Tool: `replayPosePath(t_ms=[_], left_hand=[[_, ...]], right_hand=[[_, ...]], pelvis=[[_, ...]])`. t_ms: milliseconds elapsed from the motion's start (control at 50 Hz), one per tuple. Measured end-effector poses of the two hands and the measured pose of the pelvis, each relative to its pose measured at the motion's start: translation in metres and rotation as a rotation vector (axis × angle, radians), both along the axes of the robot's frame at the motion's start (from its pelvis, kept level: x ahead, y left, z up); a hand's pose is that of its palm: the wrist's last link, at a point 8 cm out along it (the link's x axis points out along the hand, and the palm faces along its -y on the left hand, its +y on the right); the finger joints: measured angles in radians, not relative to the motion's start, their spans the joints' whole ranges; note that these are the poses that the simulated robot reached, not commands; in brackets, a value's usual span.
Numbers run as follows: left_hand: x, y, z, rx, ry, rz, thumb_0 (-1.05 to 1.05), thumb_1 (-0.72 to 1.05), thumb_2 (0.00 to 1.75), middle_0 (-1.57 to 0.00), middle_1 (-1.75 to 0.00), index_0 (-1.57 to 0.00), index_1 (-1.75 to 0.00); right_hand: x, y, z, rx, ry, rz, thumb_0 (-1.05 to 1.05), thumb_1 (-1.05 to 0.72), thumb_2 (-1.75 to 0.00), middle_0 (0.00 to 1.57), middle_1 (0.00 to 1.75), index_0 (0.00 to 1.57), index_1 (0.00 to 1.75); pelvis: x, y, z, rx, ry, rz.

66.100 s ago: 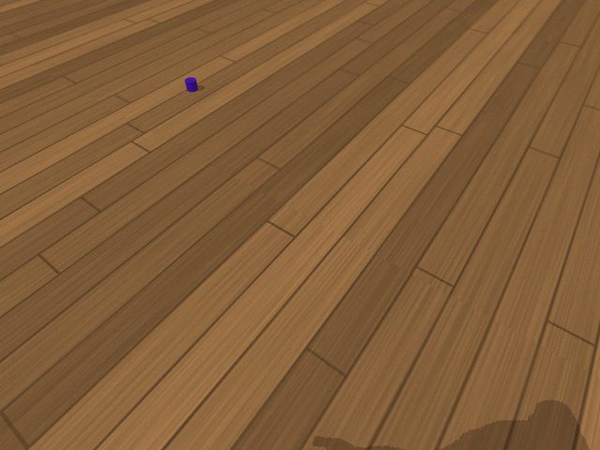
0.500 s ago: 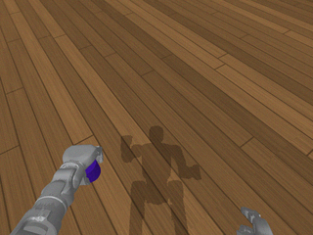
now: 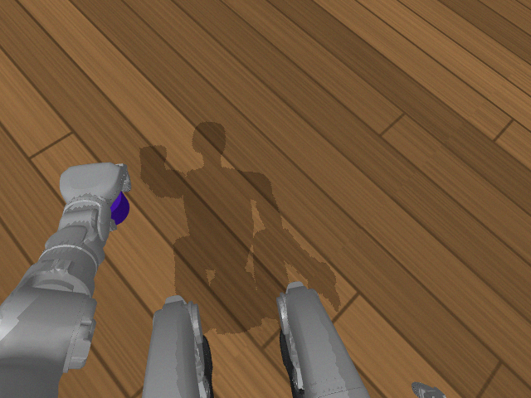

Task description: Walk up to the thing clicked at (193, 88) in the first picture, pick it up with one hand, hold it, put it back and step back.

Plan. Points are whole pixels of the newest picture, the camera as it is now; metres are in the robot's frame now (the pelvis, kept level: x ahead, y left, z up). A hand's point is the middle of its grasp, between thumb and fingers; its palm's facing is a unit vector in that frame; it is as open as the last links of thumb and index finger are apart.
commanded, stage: crouch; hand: left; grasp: from above
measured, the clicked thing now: (104, 203) +0.46 +0.23 -0.14
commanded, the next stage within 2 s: lower in 1.30 s
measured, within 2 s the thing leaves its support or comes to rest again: neither
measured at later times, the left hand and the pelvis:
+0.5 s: hand (135, 215) +0.49 +0.22 -0.30, palm faces -0.43 -0.01 -0.90, open 8.8 cm; pelvis -0.01 -0.01 -0.14, yaw -3 degrees
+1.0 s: hand (144, 214) +0.52 +0.21 -0.36, palm faces -0.44 -0.02 -0.90, open 8.9 cm; pelvis -0.02 -0.01 -0.21, yaw -6 degrees
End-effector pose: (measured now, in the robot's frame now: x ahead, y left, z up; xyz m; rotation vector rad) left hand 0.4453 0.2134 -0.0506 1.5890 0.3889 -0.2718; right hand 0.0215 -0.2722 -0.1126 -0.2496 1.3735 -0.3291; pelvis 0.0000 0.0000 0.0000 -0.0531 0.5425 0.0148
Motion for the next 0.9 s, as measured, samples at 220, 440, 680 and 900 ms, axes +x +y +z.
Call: replayPosePath(t_ms=[220, 440, 680, 900], left_hand=[[0.023, -0.001, -0.102, -0.031, 0.029, -0.021, 0.0, 0.09, 0.49, -0.6, -0.79, -0.75, -0.71], [0.046, 0.003, -0.174, -0.041, 0.022, 0.001, 0.0, 0.09, 0.49, -0.6, -0.78, -0.75, -0.71], [0.059, -0.001, -0.219, -0.046, 0.044, 0.001, 0.0, 0.09, 0.5, -0.6, -0.78, -0.75, -0.71], [0.073, -0.002, -0.244, -0.048, 0.034, 0.003, 0.0, 0.09, 0.51, -0.59, -0.79, -0.74, -0.73]], right_hand=[[-0.007, 0.008, -0.077, 0.022, 0.045, 0.037, 0.0, -0.9, -0.9, 0.2, 0.3, 0.2, 0.3], [0.012, -0.004, -0.128, 0.013, 0.064, 0.109, 0.0, -0.91, -0.9, 0.2, 0.3, 0.2, 0.3], [-0.002, -0.01, -0.16, 0.026, 0.115, 0.117, 0.0, -0.91, -0.9, 0.2, 0.3, 0.2, 0.3], [-0.035, -0.003, -0.182, 0.035, 0.173, 0.102, 0.0, -0.91, -0.9, 0.2, 0.3, 0.2, 0.3]], pelvis=[[-0.007, -0.001, -0.079, -0.02, 0.105, -0.009], [-0.007, -0.006, -0.134, -0.033, 0.136, -0.02], [-0.009, -0.009, -0.172, -0.038, 0.118, -0.04], [-0.015, -0.008, -0.204, -0.054, 0.081, -0.057]])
